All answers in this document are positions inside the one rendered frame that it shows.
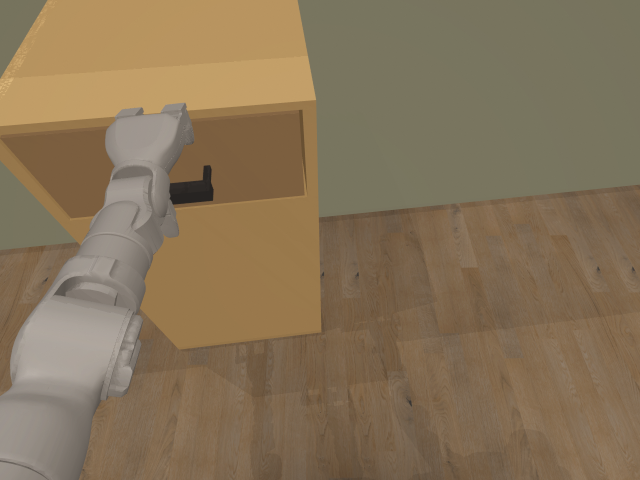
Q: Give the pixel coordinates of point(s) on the handle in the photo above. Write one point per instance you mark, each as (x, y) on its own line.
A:
(193, 191)

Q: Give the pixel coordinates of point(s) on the drawer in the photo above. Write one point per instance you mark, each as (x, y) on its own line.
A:
(252, 157)

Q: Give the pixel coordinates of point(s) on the left robot upper arm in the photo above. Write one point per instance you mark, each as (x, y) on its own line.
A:
(77, 353)

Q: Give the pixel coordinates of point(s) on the left robot hand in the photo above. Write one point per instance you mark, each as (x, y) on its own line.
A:
(156, 138)

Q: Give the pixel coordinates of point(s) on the left robot forearm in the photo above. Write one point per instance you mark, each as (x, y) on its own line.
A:
(115, 255)

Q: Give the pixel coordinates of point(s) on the cabinet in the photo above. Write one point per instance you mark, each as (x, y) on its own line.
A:
(237, 272)

